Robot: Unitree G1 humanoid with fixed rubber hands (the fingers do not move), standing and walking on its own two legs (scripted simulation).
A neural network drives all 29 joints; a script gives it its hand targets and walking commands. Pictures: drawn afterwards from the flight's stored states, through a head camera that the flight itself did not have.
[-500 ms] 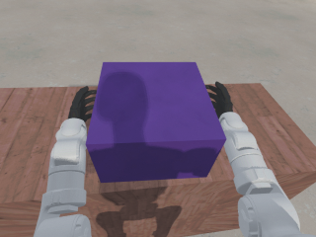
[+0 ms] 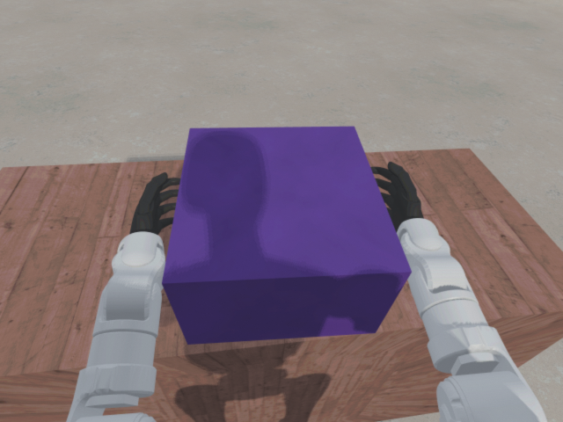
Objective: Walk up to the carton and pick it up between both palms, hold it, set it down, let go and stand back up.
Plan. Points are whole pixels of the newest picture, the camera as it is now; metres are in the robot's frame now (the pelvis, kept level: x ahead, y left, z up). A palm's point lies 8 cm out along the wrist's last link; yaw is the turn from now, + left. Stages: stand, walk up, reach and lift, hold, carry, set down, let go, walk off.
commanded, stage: set down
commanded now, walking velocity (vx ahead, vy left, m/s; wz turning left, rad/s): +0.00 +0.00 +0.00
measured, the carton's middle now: (278, 225) +0.39 +0.01 +0.08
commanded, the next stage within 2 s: none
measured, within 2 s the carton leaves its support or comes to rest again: rests again in 1.44 s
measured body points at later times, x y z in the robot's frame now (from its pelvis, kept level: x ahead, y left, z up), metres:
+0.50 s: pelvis +0.01 -0.01 +0.00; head +0.02 +0.00 +0.45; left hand +0.36 +0.19 +0.09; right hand +0.41 -0.18 +0.09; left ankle +0.02 +0.12 -0.75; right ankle -0.02 -0.12 -0.75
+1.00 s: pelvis +0.02 -0.01 +0.00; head +0.05 +0.00 +0.45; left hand +0.36 +0.19 +0.07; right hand +0.42 -0.17 +0.08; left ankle +0.02 +0.12 -0.75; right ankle -0.02 -0.12 -0.75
